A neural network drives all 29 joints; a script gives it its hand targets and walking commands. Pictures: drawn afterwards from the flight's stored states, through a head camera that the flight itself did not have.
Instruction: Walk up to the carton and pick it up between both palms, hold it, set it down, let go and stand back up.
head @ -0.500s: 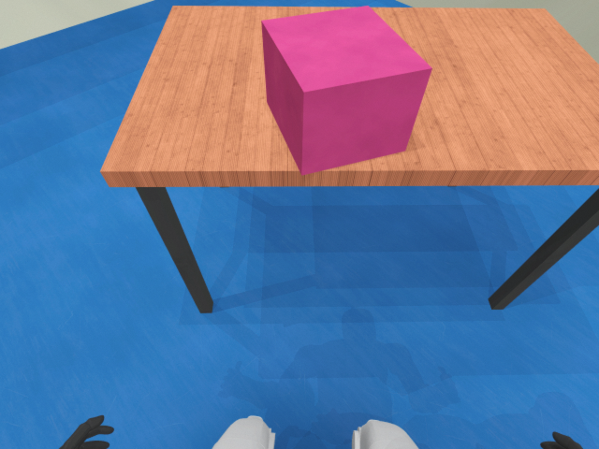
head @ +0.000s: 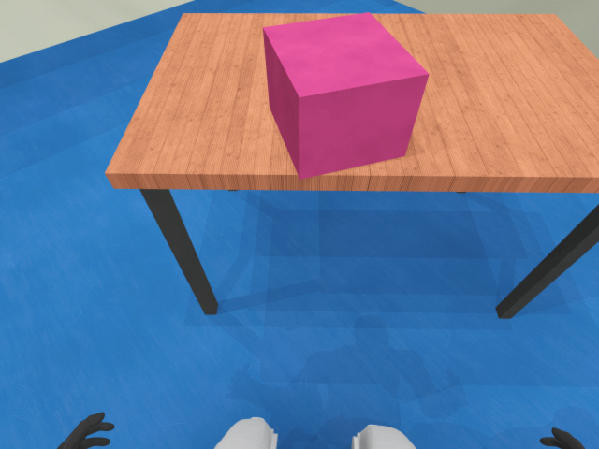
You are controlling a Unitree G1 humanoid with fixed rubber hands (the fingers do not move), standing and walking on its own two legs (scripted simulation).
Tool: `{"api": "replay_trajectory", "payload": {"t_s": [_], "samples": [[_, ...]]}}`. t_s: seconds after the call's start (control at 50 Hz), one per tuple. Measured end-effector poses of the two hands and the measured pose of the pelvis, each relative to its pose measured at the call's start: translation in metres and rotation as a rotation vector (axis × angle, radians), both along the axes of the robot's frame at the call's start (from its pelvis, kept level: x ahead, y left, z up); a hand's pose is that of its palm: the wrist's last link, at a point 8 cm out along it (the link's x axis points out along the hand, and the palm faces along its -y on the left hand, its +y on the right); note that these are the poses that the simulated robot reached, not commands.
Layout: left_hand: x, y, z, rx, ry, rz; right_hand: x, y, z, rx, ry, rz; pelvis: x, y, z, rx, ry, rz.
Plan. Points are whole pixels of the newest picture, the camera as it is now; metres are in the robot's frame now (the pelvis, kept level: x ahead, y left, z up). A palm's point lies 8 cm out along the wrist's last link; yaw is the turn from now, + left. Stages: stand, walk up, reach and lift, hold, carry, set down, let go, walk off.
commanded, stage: walk up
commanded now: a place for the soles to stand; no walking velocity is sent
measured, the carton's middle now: (335, 93) +0.69 -0.04 +0.07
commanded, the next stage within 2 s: none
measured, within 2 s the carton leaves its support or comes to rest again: neither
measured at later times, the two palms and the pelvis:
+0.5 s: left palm out of the picture +0.09 +0.30 -0.06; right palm out of the picture +0.13 -0.36 -0.06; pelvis +0.04 -0.03 +0.03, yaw +2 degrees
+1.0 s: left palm (135, 390) +0.20 +0.26 -0.09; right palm (593, 378) +0.22 -0.39 -0.08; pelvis +0.14 -0.06 +0.00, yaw +1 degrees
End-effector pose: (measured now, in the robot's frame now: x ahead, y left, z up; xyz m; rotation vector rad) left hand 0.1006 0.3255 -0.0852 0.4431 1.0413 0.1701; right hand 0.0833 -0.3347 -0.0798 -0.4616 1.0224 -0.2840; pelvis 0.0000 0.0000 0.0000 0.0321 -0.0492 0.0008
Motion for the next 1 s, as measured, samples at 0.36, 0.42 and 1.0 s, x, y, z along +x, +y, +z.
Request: {"api": "replay_trajectory", "payload": {"t_s": [0.36, 0.42, 1.0], "samples": [[-0.005, -0.037, -0.001, -0.044, -0.014, -0.014, 0.004, -0.031, 0.005, 0.027, 0.009, 0.014, 0.007, -0.033, 0.003, -0.002, -0.002, 0.003], [-0.013, -0.035, 0.012, -0.026, 0.008, 0.018, 0.021, -0.031, 0.011, 0.049, 0.013, 0.036, 0.018, -0.036, 0.014, -0.007, -0.008, 0.023], [0.103, -0.064, -0.005, -0.048, 0.055, 0.012, 0.139, -0.06, -0.002, 0.032, 0.023, 0.028, 0.144, -0.062, 0.0, 0.021, 0.008, 0.025]]}}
